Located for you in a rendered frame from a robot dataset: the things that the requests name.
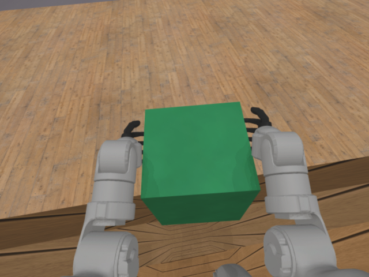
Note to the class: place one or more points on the robot left hand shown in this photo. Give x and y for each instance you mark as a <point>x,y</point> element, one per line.
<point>128,131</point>

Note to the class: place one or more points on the left robot forearm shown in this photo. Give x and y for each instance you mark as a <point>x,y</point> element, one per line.
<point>113,189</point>

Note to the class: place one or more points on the right robot forearm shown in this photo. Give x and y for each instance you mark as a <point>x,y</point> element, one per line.
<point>286,177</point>

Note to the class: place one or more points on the right robot thigh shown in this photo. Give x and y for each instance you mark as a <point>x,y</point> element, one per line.
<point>231,270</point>

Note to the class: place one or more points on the robot right upper arm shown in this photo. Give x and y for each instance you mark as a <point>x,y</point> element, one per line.
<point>302,250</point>

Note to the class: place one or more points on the carton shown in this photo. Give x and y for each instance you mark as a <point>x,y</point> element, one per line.
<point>197,165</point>

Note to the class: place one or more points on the robot left upper arm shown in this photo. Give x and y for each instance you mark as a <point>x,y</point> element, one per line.
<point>107,254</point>

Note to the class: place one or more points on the robot right hand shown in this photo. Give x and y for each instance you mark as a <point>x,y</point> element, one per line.
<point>263,121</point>

